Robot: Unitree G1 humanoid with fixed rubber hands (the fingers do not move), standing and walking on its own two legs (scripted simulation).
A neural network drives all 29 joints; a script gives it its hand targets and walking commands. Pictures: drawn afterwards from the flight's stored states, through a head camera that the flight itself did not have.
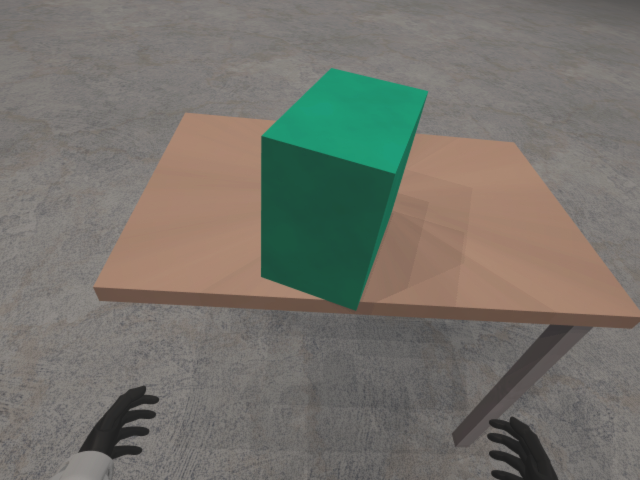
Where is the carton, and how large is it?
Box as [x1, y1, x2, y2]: [261, 68, 427, 310]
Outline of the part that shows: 331,68 261,136 261,276 355,310 391,212 427,91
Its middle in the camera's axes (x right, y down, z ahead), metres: +0.04 -0.09 +0.64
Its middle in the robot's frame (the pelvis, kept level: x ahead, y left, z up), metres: +0.54 -0.02 +0.10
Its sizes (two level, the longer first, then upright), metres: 0.269 0.168 0.262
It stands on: a table, 0.74 m high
